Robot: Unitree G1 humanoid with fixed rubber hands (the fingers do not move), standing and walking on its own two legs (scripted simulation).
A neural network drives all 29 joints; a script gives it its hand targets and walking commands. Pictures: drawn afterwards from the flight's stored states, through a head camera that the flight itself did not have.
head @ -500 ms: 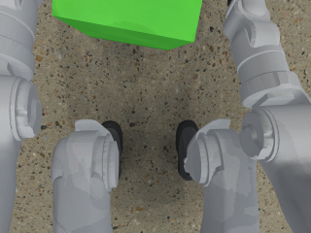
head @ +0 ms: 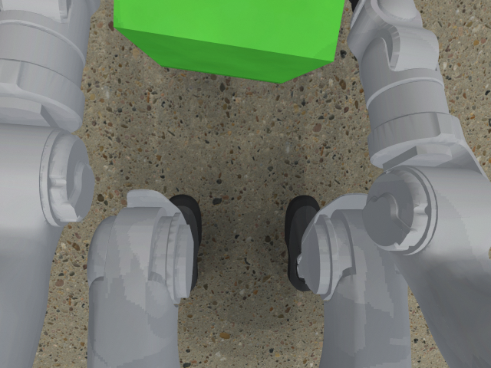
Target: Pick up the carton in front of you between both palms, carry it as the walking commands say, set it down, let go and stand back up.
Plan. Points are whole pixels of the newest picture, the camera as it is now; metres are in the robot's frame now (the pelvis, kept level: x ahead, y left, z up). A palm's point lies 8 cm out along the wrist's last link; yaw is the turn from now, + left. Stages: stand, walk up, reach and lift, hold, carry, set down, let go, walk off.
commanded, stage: reach and lift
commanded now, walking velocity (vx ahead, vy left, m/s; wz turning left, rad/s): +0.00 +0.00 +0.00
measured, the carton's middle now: out of the picture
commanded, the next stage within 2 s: none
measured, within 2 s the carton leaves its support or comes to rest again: leaves its support in 0.08 s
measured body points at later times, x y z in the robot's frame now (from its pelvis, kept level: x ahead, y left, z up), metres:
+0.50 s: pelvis -0.01 -0.03 +0.09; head +0.27 +0.04 +0.43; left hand +0.51 +0.22 +0.01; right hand +0.52 -0.09 +0.01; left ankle +0.10 +0.11 -0.33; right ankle +0.12 -0.15 -0.33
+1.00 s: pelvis +0.02 -0.02 +0.20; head +0.23 +0.03 +0.59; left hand +0.47 +0.20 +0.15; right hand +0.49 -0.10 +0.15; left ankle +0.10 +0.11 -0.33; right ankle +0.12 -0.15 -0.33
